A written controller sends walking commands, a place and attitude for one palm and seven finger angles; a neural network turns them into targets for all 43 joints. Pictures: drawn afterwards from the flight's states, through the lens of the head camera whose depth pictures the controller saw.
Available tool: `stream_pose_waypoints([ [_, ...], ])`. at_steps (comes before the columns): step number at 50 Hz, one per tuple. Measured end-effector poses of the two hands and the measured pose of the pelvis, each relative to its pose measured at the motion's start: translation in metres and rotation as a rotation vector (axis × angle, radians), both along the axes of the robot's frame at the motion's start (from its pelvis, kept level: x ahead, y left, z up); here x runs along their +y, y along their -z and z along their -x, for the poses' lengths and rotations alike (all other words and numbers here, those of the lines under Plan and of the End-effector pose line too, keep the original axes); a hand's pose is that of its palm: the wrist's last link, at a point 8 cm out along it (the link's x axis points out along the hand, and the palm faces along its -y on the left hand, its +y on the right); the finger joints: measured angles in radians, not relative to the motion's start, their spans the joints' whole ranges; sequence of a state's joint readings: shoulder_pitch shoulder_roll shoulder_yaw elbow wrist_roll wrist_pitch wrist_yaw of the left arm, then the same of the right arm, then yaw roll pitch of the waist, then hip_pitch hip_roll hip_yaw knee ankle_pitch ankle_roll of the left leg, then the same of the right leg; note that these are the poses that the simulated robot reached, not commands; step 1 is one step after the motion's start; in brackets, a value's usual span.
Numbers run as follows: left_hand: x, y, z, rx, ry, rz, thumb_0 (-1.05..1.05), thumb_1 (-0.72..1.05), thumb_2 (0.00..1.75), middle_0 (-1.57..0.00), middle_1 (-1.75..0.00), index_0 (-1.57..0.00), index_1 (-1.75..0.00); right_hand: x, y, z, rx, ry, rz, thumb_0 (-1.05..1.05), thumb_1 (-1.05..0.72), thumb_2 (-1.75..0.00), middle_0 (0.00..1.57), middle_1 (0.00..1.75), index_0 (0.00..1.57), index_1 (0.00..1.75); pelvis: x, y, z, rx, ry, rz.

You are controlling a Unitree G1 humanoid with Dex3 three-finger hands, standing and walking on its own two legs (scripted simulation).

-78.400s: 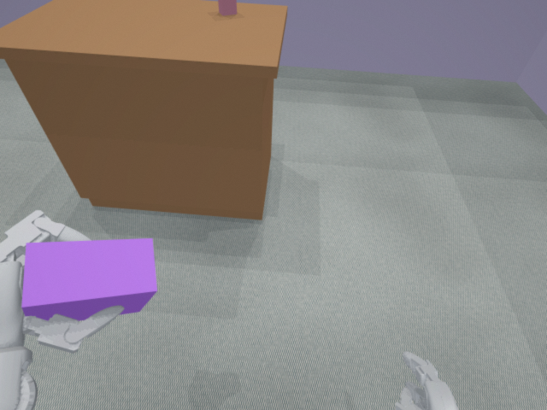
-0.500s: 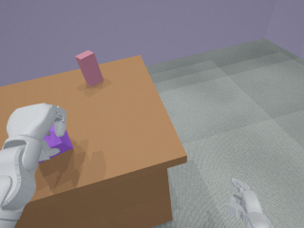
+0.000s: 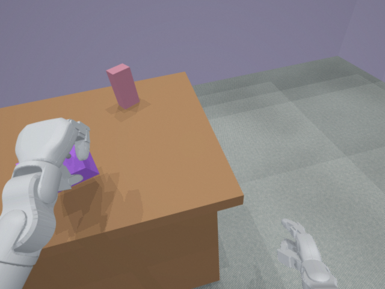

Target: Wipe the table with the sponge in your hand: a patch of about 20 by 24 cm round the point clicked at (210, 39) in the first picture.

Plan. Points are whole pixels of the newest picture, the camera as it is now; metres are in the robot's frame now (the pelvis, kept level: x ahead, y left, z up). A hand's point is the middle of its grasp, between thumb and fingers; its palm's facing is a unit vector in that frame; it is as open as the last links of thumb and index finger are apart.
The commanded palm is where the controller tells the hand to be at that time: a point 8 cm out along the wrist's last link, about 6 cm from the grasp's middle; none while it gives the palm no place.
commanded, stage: move the sponge above the wiping area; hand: left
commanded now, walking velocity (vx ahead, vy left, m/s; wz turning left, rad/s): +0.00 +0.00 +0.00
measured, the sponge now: (66, 170) +0.28 +0.33 +0.12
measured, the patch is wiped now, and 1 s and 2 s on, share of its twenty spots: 0.85 0.85 0.85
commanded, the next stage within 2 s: none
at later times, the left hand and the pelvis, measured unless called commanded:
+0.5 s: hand (64, 151) +0.27 +0.29 +0.19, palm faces +0.20 -0.03 -0.98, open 6.9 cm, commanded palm +0.22 +0.28 +0.24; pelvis +0.01 -0.01 +0.00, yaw +0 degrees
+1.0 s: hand (61, 157) +0.26 +0.30 +0.18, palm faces +0.10 -0.03 -0.99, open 6.9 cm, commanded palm +0.22 +0.29 +0.24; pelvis +0.01 -0.01 +0.00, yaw +0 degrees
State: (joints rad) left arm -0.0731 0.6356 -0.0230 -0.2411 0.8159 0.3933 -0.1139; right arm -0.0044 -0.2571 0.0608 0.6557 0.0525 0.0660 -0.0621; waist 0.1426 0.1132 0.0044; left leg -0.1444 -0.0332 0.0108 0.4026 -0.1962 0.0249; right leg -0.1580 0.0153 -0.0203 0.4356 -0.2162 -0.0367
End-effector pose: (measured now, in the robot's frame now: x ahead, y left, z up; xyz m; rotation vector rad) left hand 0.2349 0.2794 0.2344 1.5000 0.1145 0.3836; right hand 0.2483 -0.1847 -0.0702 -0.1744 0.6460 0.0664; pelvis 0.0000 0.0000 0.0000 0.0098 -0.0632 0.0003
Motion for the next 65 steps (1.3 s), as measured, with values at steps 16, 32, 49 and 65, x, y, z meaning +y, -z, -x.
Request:
stream_pose_waypoints([
  [16, -0.013, 0.02, 0.001, 0.087, 0.016, 0.007, -0.01, -0.36, 1.07, -0.75, -1.44, -1.21, -1.6, -0.01, 0.008, 0.005, 0.032, 0.007, 0.022, 0.01, -0.9, -0.9, 0.2, 0.3, 0.2, 0.3, -0.001, 0.0, -0.001, 0.004, -0.001, -0.002],
  [32, 0.004, 0.021, 0.008, 0.126, -0.101, 0.057, -0.01, -0.36, 1.07, -0.75, -1.43, -1.21, -1.6, -0.024, 0.006, -0.003, 0.013, 0.026, 0.004, 0.01, -0.9, -0.9, 0.2, 0.3, 0.21, 0.3, -0.008, 0.001, -0.008, 0.022, 0.001, -0.003],
  [49, 0.015, 0.001, -0.005, 0.06, -0.122, 0.02, -0.01, -0.36, 1.07, -0.75, -1.43, -1.21, -1.6, -0.025, 0.009, 0.004, 0.024, 0.037, 0.001, 0.01, -0.9, -0.9, 0.2, 0.3, 0.21, 0.3, -0.013, 0.001, -0.005, 0.017, 0.0, -0.002],
  [65, 0.013, -0.003, 0.007, -0.002, -0.047, -0.009, -0.02, -0.36, 1.07, -0.76, -1.43, -1.21, -1.6, -0.022, 0.011, 0.011, 0.044, 0.031, 0.029, 0.01, -0.9, -0.9, 0.2, 0.3, 0.2, 0.3, -0.008, 0.001, -0.004, -0.001, -0.002, 0.002],
])
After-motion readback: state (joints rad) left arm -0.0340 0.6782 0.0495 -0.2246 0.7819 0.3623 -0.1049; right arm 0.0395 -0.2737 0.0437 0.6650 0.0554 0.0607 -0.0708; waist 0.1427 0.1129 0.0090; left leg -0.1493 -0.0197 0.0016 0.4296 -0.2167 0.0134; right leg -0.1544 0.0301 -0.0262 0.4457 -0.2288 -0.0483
